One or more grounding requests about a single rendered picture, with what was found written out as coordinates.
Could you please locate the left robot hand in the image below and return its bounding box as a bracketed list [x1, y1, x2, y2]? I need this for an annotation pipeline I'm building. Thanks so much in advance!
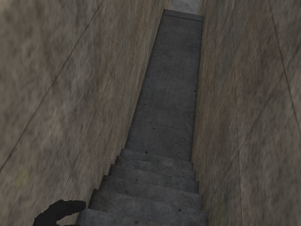
[33, 200, 87, 226]

